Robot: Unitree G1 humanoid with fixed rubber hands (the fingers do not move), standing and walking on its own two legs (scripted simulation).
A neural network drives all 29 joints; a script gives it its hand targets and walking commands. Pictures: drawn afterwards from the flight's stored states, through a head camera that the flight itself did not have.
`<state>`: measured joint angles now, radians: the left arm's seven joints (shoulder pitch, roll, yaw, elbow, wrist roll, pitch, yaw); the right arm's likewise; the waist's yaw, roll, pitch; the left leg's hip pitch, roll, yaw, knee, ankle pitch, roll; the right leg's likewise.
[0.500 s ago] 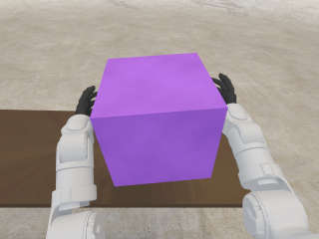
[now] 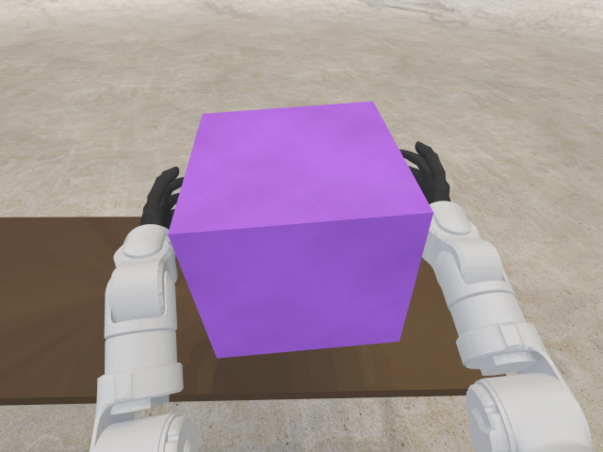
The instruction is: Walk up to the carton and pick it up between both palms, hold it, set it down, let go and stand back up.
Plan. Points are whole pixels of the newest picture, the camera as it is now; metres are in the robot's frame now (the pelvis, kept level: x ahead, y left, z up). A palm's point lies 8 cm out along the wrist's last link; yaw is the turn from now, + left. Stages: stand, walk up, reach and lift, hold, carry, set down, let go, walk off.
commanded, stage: hold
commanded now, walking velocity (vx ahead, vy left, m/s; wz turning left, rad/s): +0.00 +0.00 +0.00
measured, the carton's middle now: (298, 224) +0.40 +0.00 +0.15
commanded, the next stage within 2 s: none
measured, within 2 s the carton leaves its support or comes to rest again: neither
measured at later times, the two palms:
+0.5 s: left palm (161, 232) +0.35 +0.18 +0.18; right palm (430, 204) +0.36 -0.17 +0.21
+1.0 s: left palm (159, 229) +0.34 +0.18 +0.19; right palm (432, 206) +0.35 -0.17 +0.21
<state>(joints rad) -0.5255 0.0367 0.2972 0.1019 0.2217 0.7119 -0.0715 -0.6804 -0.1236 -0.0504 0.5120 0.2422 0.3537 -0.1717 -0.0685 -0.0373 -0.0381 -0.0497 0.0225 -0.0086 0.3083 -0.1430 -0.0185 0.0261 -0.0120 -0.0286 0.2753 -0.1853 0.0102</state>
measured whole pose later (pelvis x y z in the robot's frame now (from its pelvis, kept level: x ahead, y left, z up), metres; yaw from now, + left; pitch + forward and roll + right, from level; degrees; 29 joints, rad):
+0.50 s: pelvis +0.00 +0.00 +0.00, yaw +0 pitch -6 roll +0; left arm -0.53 0.04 0.30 0.13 0.22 0.70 -0.07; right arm -0.69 -0.11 -0.08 0.53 0.22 0.35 -0.16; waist -0.07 -0.04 -0.04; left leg -0.07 0.03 -0.01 0.30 -0.13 -0.02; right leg 0.00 -0.01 -0.03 0.28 -0.18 0.01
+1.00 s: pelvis +0.00 +0.00 +0.00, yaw +0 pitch -7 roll +0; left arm -0.54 0.04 0.30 0.12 0.23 0.72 -0.07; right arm -0.69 -0.10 -0.09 0.52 0.21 0.36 -0.16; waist -0.08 -0.04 -0.03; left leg -0.05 0.02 -0.01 0.30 -0.13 -0.02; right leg 0.03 -0.01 -0.03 0.28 -0.18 0.01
